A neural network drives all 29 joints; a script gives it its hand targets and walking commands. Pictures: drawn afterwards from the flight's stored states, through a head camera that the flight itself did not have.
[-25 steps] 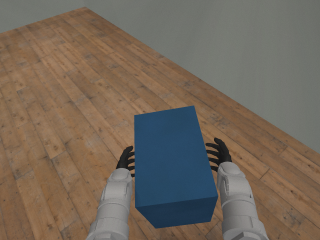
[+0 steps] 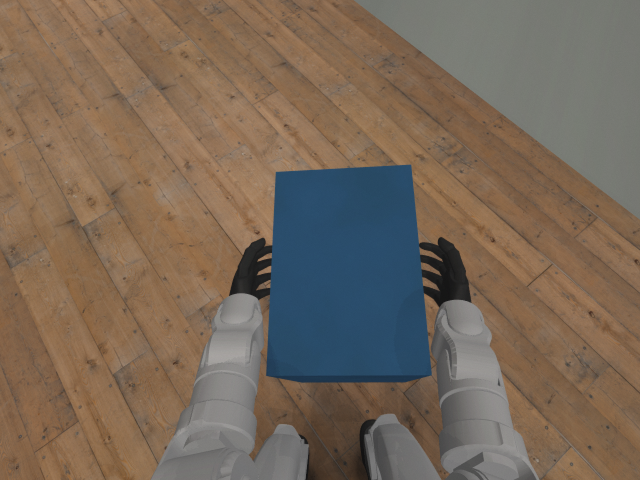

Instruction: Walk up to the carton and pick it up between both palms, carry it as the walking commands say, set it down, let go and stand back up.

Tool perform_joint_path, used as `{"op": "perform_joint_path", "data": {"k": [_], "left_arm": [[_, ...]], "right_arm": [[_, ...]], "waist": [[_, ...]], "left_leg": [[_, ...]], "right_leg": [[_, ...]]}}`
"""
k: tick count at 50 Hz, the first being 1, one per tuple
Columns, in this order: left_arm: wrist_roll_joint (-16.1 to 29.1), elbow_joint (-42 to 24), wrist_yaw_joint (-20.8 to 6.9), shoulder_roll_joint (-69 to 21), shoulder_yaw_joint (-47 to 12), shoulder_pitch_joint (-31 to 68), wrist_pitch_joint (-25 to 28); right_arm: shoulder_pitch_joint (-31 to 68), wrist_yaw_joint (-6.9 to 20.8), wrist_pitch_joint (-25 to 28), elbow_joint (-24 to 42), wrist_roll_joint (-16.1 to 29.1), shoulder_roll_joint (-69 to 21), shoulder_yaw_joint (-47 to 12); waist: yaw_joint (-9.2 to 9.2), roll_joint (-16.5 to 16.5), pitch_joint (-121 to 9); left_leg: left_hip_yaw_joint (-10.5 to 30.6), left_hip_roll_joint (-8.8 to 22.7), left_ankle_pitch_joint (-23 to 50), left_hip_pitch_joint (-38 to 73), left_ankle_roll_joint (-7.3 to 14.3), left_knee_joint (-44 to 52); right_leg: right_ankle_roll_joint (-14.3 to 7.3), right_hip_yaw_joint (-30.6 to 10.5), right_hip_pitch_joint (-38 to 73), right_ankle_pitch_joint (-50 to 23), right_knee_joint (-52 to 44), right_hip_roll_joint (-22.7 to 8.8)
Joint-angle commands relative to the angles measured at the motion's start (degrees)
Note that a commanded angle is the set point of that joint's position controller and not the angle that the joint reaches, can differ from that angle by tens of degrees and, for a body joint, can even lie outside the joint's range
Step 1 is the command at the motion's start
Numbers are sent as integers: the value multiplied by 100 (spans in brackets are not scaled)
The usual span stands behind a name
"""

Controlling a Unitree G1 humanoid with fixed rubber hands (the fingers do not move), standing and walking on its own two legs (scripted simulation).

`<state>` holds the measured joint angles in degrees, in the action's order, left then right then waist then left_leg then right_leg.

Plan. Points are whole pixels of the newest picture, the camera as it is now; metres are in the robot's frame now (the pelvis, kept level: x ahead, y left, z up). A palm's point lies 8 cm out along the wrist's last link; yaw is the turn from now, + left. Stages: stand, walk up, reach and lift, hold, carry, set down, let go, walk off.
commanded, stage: set down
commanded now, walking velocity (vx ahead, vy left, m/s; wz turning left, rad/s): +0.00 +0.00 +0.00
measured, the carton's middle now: (348, 290) +0.39 -0.03 -0.13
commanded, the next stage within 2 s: none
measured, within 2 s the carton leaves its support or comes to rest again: neither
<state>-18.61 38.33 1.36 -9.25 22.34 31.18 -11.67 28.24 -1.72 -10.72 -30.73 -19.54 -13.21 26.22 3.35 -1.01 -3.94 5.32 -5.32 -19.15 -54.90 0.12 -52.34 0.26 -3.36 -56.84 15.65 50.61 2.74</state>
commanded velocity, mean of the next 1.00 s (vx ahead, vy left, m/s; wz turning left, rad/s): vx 0.00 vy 0.00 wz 0.00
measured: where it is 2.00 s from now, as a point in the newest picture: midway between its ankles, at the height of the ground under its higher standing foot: outside the picture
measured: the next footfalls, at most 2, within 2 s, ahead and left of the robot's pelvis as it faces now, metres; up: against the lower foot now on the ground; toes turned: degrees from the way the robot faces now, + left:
none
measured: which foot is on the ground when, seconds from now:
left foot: down 0.00-1.00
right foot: down 0.00-1.00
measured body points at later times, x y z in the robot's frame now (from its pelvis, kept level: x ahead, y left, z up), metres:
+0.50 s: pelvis -0.01 +0.00 -0.07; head +0.18 -0.01 +0.33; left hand +0.40 +0.10 -0.16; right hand +0.38 -0.17 -0.15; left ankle +0.05 +0.11 -0.68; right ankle +0.07 -0.12 -0.68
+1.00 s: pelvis -0.02 +0.00 -0.15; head +0.21 -0.01 +0.24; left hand +0.43 +0.10 -0.24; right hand +0.40 -0.17 -0.23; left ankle +0.05 +0.11 -0.68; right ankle +0.07 -0.12 -0.68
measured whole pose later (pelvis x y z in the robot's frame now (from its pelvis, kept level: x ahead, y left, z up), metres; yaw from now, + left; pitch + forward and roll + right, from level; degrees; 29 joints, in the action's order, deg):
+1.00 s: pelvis -0.02 +0.00 -0.15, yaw +0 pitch +40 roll +0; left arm -11.6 46.2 5.7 -4.2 20.3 46.5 -9.0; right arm 42.0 -4.9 -9.3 -36.4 -12.4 -7.1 26.0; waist 3.3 -2.1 -11.3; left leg 4.4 -8.6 -30.2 -98.1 -1.1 -88.4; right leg 2.0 -4.6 -100.4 26.0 86.4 6.1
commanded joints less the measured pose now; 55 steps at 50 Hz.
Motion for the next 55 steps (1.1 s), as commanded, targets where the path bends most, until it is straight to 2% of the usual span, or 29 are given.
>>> {"op": "perform_joint_path", "data": {"k": [1,5,6,7,8,10,12,13,14,15,16,22,23,27,28,31,32,37,38,39,40,41,43,44,48,51,52,53,55], "left_arm": [[505,96,-953,-5288,-3004,2990,443],[590,174,-820,-5282,-2994,2839,465],[564,295,-785,-5287,-2986,2786,458],[508,364,-760,-5220,-2879,2747,461],[494,357,-719,-5097,-2844,2670,498],[503,270,-702,-4997,-2851,2883,525],[560,240,-683,-4989,-2843,3038,541],[531,224,-665,-4960,-2823,3009,566],[585,269,-668,-5009,-2872,2968,567],[579,187,-631,-4919,-2872,3017,605],[587,274,-647,-4902,-2898,3039,581],[882,-39,-581,-4884,-3285,3732,667],[812,94,-560,-4905,-3183,3670,634],[855,288,-563,-4798,-3112,3753,575],[803,317,-568,-4809,-3063,3700,537],[865,272,-536,-4657,-3041,4047,521],[852,260,-516,-4577,-2925,4098,533],[916,334,-516,-4595,-2820,4383,550],[900,421,-498,-4517,-2757,4302,546],[897,542,-529,-4586,-2740,4258,530],[963,359,-522,-4414,-2788,4419,557],[1001,414,-486,-4468,-2855,4517,562],[995,496,-490,-4496,-2768,4472,561],[990,506,-480,-4493,-2786,4481,560],[946,778,-424,-4541,-2725,4464,543],[1085,427,-369,-4321,-2807,4954,615],[1134,412,-369,-4445,-2860,4992,624],[1106,445,-331,-4430,-2833,4921,637],[1133,529,-265,-4391,-2911,5146,607]], "right_arm": [[2491,959,112,-671,372,-4762,-2856],[2633,1004,140,-573,462,-4522,-3015],[2622,1017,135,-579,462,-4554,-3005],[2619,1021,151,-622,452,-4514,-2951],[2716,1043,156,-566,532,-4519,-3059],[2697,1024,161,-639,551,-4534,-3005],[2618,984,141,-769,455,-4497,-2889],[2635,980,160,-817,516,-4590,-2940],[2677,959,169,-754,541,-4607,-2969],[2783,966,201,-736,629,-4569,-3041],[2779,938,179,-742,669,-4614,-3063],[3057,792,214,-752,756,-4592,-3072],[3218,793,214,-693,801,-4551,-3090],[3212,679,126,-845,763,-4552,-2968],[3250,687,91,-886,799,-4533,-2998],[3385,711,17,-1023,863,-4655,-2912],[3511,712,33,-967,897,-4662,-2968],[3769,657,49,-1002,926,-4572,-2962],[3768,639,48,-984,956,-4539,-2965],[3966,588,77,-820,960,-4505,-3015],[4031,579,71,-803,1026,-4557,-3077],[3826,558,67,-979,965,-4508,-2923],[3895,526,88,-966,974,-4408,-2945],[3816,532,79,-1018,910,-4361,-2830],[4144,543,108,-897,1020,-4366,-2901],[4165,555,93,-1019,1000,-4227,-2756],[4338,549,147,-894,1042,-4135,-2829],[4459,572,146,-918,1105,-4198,-2887],[4576,580,138,-911,1152,-4155,-2868]], "waist": [[155,-204,-3573],[159,-97,-3842],[213,87,-3849],[191,-10,-3897],[78,186,-3914],[65,56,-4043],[247,97,-4033],[108,22,-4015],[146,99,-4150],[0,-29,-4223],[-14,-37,-4241],[218,-134,-4723],[142,-234,-4650],[318,-96,-4751],[147,-253,-4619],[133,-145,-4765],[28,-107,-4707],[112,50,-4794],[-6,8,-4866],[84,102,-4909],[33,193,-5083],[182,61,-5076],[129,24,-5065],[212,31,-4987],[49,-39,-5187],[276,14,-5203],[233,-194,-5295],[117,-70,-5300],[151,-243,-5421]], "left_leg": [[21,-340,823,545,-70,447],[64,-365,903,522,-103,195],[75,-364,895,506,-85,191],[44,-381,906,396,-83,85],[83,-366,849,342,-58,18],[43,-395,817,145,-42,-144],[37,-402,674,23,-73,-263],[-8,-424,722,-205,-80,-332],[-6,-443,723,-220,-80,-432],[-4,-434,710,-277,-83,-518],[-70,-436,665,-405,-88,-652],[-123,-485,317,-907,-151,-1161],[-125,-502,353,-957,-141,-1200],[-182,-522,-5,-1447,-137,-1442],[-240,-528,-68,-1540,-139,-1491],[-212,-540,-229,-1698,-101,-1632],[-200,-540,-260,-1789,-80,-1728],[-211,-586,-258,-2181,-68,-2016],[-255,-576,-196,-2238,-92,-2108],[-285,-611,-199,-2382,-85,-2204],[-277,-599,-266,-2377,-73,-2296],[-245,-616,-160,-2432,-86,-2290],[-295,-621,-171,-2595,-107,-2426],[-265,-621,-175,-2586,-115,-2420],[-300,-653,-125,-2614,-111,-2591],[-280,-632,-65,-2849,-122,-2802],[-326,-663,-6,-2857,-162,-2876],[-312,-662,8,-2846,-131,-2900],[-330,-670,15,-2691,-174,-3011]], "right_leg": [[-88,-78,1984,-1224,171,387],[-74,-27,1540,-1139,451,405],[-33,23,1441,-1122,490,429],[-43,15,1363,-1142,543,423],[6,38,1200,-1046,676,456],[14,27,1016,-1032,787,440],[22,60,857,-926,874,451],[29,39,872,-1043,943,460],[58,39,823,-1037,1006,476],[42,13,697,-991,1127,468],[58,-27,652,-977,1119,480],[71,52,395,-772,1611,560],[92,76,241,-779,1676,554],[165,80,342,-607,1835,571],[140,30,259,-563,1860,555],[183,92,65,-422,2045,601],[187,53,-91,-338,2087,603],[232,93,-271,-379,2326,610],[245,72,-309,-420,2398,613],[283,84,-265,-439,2387,618],[306,83,-224,-406,2488,627],[288,146,-342,-594,2583,638],[270,100,-399,-552,2641,628],[277,179,-521,-577,2730,629],[308,246,-788,-506,2941,651],[296,263,-997,-587,3141,674],[260,257,-1052,-598,3201,656],[283,299,-1128,-574,3294,676],[257,288,-1339,-485,3377,666]]}}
